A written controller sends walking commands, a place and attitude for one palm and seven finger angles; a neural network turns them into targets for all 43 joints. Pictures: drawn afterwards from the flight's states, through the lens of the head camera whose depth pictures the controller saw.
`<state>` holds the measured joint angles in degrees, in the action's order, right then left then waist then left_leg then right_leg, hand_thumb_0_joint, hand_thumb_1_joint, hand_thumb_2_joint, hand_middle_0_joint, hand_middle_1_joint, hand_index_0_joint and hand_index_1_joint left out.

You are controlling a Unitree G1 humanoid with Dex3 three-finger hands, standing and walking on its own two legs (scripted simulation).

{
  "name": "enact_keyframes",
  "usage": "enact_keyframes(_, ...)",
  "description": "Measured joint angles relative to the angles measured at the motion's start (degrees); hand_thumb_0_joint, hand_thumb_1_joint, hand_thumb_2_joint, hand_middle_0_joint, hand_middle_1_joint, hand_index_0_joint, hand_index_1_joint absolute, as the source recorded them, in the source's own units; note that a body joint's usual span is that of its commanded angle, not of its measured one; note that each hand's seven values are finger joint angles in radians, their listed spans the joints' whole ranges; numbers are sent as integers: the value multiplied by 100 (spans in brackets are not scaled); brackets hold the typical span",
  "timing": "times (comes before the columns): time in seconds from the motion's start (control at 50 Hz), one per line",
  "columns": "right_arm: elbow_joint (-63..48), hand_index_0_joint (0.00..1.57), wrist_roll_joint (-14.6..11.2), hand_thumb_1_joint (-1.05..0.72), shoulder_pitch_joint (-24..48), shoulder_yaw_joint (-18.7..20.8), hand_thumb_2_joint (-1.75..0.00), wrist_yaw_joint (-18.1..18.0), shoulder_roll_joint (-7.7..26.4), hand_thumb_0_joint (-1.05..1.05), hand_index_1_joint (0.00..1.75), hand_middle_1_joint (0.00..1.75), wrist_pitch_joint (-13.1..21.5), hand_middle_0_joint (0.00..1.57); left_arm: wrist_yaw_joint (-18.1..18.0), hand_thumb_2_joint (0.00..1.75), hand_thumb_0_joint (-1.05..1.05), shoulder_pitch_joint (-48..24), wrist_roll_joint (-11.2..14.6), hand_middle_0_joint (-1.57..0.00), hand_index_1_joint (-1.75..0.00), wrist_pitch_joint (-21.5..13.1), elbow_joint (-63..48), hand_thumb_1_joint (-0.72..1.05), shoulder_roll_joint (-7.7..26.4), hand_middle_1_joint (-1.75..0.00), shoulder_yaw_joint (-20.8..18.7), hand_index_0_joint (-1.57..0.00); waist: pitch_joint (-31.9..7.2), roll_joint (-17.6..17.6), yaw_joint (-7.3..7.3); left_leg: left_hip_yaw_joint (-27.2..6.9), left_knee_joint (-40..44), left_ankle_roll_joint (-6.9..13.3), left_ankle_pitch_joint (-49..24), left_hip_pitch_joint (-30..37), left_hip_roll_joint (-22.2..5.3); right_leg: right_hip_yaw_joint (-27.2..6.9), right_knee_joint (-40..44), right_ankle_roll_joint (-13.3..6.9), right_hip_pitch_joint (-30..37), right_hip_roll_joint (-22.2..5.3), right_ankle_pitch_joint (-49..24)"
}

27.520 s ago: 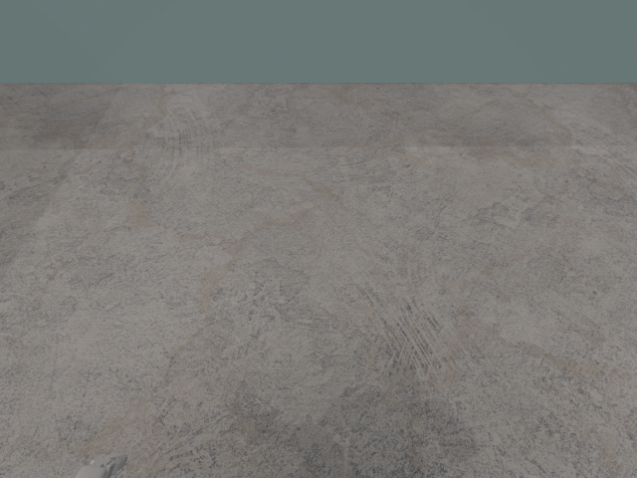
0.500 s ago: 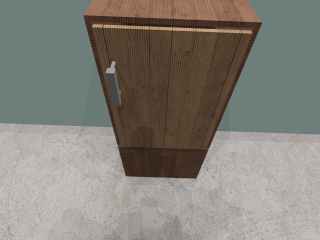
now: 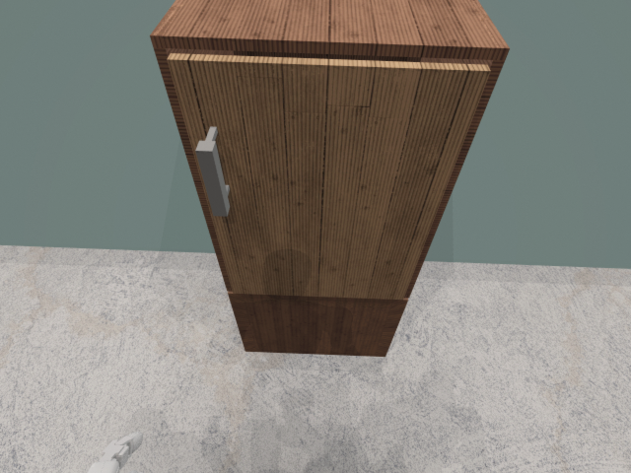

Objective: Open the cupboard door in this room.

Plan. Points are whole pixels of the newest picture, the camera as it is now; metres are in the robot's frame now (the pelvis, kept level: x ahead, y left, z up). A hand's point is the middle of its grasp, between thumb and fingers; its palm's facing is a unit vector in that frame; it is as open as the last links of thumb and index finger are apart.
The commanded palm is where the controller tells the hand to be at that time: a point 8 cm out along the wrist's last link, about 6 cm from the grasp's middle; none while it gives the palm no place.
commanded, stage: raise the hand with hooked fingers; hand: left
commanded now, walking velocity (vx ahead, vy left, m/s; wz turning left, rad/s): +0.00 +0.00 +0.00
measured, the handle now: (217, 172) +0.53 +0.20 +0.06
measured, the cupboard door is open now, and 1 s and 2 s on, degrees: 0 0 0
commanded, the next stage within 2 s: none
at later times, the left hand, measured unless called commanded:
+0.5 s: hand (143, 442) +0.16 +0.21 -0.02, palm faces +0.06 -1.00 -0.06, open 9.5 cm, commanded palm +0.13 +0.28 -0.01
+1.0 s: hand (98, 386) +0.20 +0.27 +0.03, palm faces +0.05 -1.00 -0.04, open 12.5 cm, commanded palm +0.17 +0.32 +0.04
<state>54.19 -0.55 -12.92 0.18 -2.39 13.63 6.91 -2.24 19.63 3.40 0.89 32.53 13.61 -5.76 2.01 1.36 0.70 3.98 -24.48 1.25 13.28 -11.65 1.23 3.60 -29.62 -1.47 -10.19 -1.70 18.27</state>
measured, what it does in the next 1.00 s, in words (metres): shifts its weight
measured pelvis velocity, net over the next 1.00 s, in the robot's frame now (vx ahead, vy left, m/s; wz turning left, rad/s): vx -0.05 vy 0.02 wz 0.01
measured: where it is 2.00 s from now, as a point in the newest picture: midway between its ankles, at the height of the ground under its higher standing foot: outside the picture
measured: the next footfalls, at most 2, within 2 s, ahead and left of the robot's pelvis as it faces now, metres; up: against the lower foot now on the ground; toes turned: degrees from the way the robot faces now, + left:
none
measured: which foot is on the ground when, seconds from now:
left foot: down 0.00-1.00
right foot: down 0.00-1.00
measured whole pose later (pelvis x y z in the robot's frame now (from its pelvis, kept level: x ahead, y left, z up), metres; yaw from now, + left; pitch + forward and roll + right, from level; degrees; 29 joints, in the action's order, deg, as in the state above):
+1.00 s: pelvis -0.05 +0.02 -0.04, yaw +1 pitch +7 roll -2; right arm 34.6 -2.3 -15.1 -1.5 -5.3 15.1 15.5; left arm 22.6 9.5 20.0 -17.4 11.1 19.5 -19.6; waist -3.9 -1.0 0.0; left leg 1.5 -49.7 2.5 20.6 -36.4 -0.8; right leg 4.4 -47.1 -0.3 -30.4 -0.1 23.8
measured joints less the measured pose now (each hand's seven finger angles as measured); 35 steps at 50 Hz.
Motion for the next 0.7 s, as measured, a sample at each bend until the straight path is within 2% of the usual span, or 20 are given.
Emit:
enact_keyframes(0.02, -229, 20, -29, -91, -117, 51, -90, -28, -28, 1, 30, 30, 232, 20, -52, 89, 1, 224, 140, -20, -30, -172, -763, 90, -38, -30, -74, -20, -44, 5, -44, -19, 9, -10, -30, -30, 46, 2, -235, -31, -129, -49, 49)
enact_keyframes(0.06, -634, 20, -10, -91, -231, 182, -90, -28, -70, 1, 30, 30, 499, 20, 64, 88, 1, 335, 397, -20, -32, -631, -1693, 88, -130, -32, -274, -20, -199, -71, -157, -125, -298, -22, 32, -365, 79, 36, -434, -26, -344, -75, 198)
enact_keyframes(0.1, -922, 20, 21, -91, -119, 234, -90, -8, -97, 1, 30, 30, 578, 20, 398, 87, 1, 197, 625, -20, -33, -1360, -1958, 86, -164, -33, -562, -21, -398, -125, -199, -143, -905, -51, 244, -997, 18, 43, -696, 15, -798, -33, 459)
enact_keyframes(0.14, -1154, 20, 33, -91, 87, 258, -90, 43, -107, 1, 30, 30, 614, 20, 914, 86, 1, 25, 845, -21, -35, -2113, -1912, 82, -130, -35, -826, -21, -572, -156, -196, -139, -1534, -129, 438, -1696, -104, 29, -1301, -58, -1504, 56, 602)
enact_keyframes(0.2, -1491, 20, -14, -91, 339, 272, -90, 92, -52, 1, 30, 30, 734, 20, 1913, 83, 0, -127, 1228, -21, -39, -3118, -1684, 77, 6, -39, -1104, -21, -812, -105, -120, -152, -2524, -207, 767, -2742, -231, 14, -2308, -168, -2572, 145, 909)
enact_keyframes(0.24, -1729, 20, -70, -91, 439, 276, -90, 75, 50, 1, 30, 30, 796, 20, 2550, 82, 0, -214, 1506, -21, -41, -3414, -1520, 73, 86, -41, -1263, -21, -880, -101, -53, -202, -3123, -196, 971, -3296, -285, 59, -2887, -251, -3102, 180, 1106)
enact_keyframes(0.28, -1937, 20, -126, -91, 476, 271, -90, -1, 154, 1, 30, 30, 805, 20, 2946, 80, 0, -244, 1769, -22, -44, -3367, -1446, 68, 129, -44, -1385, -22, -905, -122, 22, -275, -3566, -283, 1122, -3656, -320, 113, -3295, -255, -3424, 203, 1289)
enact_keyframes(0.32, -2066, 20, -166, -91, 462, 256, -90, -114, 225, 1, 30, 30, 801, 20, 3103, 78, 1, -264, 1952, -22, -47, -3168, -1477, 63, 138, -47, -1468, -22, -881, -154, 99, -354, -3864, -271, 1207, -3848, -344, 188, -3548, -272, -3571, 224, 1359)
enact_keyframes(0.36, -2107, 20, -185, -91, 404, 214, -90, -227, 248, 1, 30, 30, 795, 20, 3089, 76, 1, -302, 1998, -23, -50, -2970, -1576, 59, 146, -50, -1502, -23, -846, -187, 156, -444, -4009, -283, 1252, -3909, -361, 272, -3632, -277, -3576, 246, 1406)
enact_keyframes(0.42, -2051, 20, -182, -91, 278, 89, -90, -368, 198, 1, 30, 30, 787, 20, 2977, 73, 1, -412, 1918, -23, -54, -2733, -1791, 52, 224, -54, -1471, -23, -790, -206, 185, -548, -4013, -261, 1240, -3850, -384, 371, -3547, -296, -3452, 286, 1367)
enact_keyframes(0.48, -1946, 20, -178, -91, 145, -48, -90, -424, 97, 1, 30, 30, 776, 20, 2935, 70, 1, -553, 1835, -23, -59, -2513, -1946, 45, 363, -59, -1420, -23, -752, -236, 118, -607, -3844, -268, 1160, -3693, -412, 423, -3299, -303, -3254, 331, 1248)
enact_keyframes(0.6, -1850, 20, -185, -91, -156, -158, -90, -382, -42, 1, 30, 30, 726, 20, 2882, 64, 1, -722, 1862, -24, -68, -2082, -1864, 31, 601, -68, -1520, -25, -737, -278, -101, -490, -3270, -244, 930, -3275, -430, 303, -2696, -228, -2877, 361, 943)
enact_keyframes(0.7, -1830, 20, -179, -90, -389, -105, -90, -311, 41, 2, 30, 30, 743, 20, 2763, 59, 1, -684, 1905, -25, -75, -2062, -1802, 19, 615, -75, -1619, -25, -728, -293, -165, -347, -2916, -150, 809, -3023, -389, 166, -2338, -139, -2663, 324, 771)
